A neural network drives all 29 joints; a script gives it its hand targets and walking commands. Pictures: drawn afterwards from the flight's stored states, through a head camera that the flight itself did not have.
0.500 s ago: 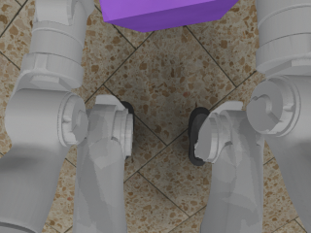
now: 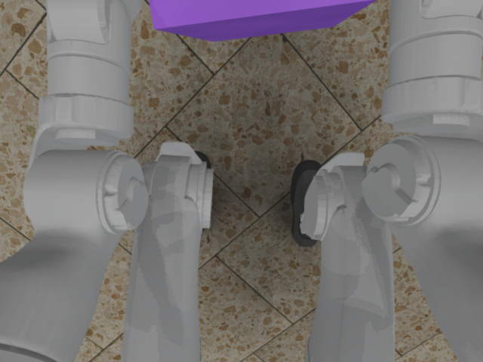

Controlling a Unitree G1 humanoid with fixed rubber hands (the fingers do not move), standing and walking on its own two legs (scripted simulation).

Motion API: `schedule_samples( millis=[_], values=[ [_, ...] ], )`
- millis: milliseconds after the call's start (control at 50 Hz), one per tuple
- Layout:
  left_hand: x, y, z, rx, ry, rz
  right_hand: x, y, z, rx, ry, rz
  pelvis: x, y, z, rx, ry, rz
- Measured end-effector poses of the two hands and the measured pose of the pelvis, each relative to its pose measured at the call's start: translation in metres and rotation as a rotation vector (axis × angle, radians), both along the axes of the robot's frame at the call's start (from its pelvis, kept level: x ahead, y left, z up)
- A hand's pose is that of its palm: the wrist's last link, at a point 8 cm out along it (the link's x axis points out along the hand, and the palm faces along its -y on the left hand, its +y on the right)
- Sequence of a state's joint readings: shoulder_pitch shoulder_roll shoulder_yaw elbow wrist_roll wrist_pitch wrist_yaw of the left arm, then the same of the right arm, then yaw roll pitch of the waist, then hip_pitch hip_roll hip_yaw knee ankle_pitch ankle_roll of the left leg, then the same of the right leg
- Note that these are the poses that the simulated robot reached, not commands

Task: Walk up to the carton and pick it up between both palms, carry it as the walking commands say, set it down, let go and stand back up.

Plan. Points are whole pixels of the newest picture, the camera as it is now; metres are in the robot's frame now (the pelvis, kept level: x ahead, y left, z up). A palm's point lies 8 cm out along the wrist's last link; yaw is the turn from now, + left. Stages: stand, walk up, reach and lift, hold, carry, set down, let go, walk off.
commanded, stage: reach and lift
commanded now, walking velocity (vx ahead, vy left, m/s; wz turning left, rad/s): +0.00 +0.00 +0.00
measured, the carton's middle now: out of the picture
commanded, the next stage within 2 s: none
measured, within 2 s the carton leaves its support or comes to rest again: neither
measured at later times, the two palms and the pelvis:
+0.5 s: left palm out of the picture +0.53 +0.17 -0.08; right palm out of the picture +0.57 -0.11 -0.05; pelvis -0.02 +0.00 +0.04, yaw +0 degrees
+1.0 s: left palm out of the picture +0.51 +0.16 -0.01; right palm out of the picture +0.55 -0.12 +0.02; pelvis -0.03 -0.01 +0.09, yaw +0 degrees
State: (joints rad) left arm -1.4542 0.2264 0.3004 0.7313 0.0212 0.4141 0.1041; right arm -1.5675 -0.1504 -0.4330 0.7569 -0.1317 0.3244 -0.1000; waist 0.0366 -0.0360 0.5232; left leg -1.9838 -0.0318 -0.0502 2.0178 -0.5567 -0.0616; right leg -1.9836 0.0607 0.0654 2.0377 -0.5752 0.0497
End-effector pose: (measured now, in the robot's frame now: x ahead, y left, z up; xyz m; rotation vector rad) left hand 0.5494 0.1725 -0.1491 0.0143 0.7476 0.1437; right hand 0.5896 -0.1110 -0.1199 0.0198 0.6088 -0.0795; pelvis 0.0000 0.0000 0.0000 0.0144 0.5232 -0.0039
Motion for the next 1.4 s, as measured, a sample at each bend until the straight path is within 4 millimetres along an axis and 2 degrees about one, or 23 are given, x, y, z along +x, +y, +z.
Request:
schedule_samples(
  millis=[100,240,520,720,880,1240,1400],
  values=[
    [-0.005,-0.003,0.015,-0.007,-0.006,0.004,-0.007,-0.003,0.014,0.0,-0.003,0.001,-0.004,0.0,0.01,-0.001,-0.012,0.0],
    [-0.008,-0.005,0.037,-0.003,-0.022,0.007,-0.006,-0.004,0.041,0.005,-0.02,0.004,-0.011,0.0,0.02,0.001,-0.03,-0.001],
    [-0.023,0.0,0.073,-0.007,-0.02,0.028,-0.022,0.001,0.072,0.01,-0.018,0.005,-0.021,-0.003,0.043,0.011,-0.057,-0.001],
    [-0.027,-0.003,0.104,-0.002,-0.038,0.015,-0.029,-0.003,0.103,0.005,-0.033,0.0,-0.026,-0.001,0.059,0.004,-0.089,-0.001],
    [-0.036,-0.01,0.122,-0.008,-0.033,0.014,-0.04,-0.011,0.121,0.005,-0.025,-0.009,-0.028,-0.002,0.075,0.006,-0.112,-0.005],
    [-0.05,-0.005,0.178,0.004,-0.052,0.019,-0.055,-0.005,0.171,0.018,-0.036,-0.008,-0.028,-0.008,0.115,0.015,-0.165,-0.008],
    [-0.054,-0.011,0.198,-0.002,-0.047,0.007,-0.064,-0.012,0.192,0.005,-0.029,-0.019,-0.027,-0.006,0.132,0.007,-0.193,-0.008]
  ],
)
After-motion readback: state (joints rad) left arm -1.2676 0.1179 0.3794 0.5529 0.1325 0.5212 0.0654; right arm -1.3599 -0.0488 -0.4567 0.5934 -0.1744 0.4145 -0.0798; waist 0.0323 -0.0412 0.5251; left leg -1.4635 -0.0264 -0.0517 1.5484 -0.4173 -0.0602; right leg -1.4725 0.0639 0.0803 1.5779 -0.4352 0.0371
